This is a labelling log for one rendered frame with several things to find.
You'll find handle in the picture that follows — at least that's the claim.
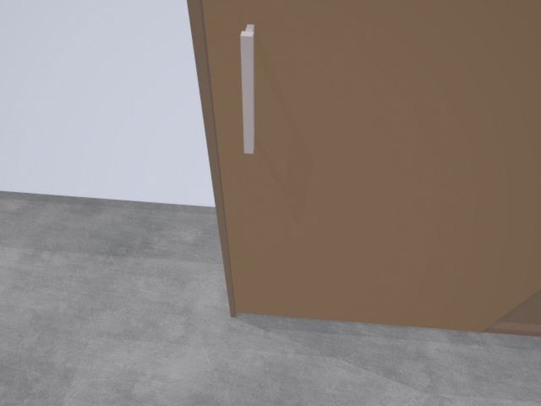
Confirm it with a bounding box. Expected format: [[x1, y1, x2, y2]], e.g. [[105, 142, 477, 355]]
[[240, 25, 254, 154]]

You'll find wardrobe door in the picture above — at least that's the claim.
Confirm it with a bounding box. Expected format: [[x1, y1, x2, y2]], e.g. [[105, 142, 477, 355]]
[[202, 0, 541, 332], [497, 289, 541, 325]]

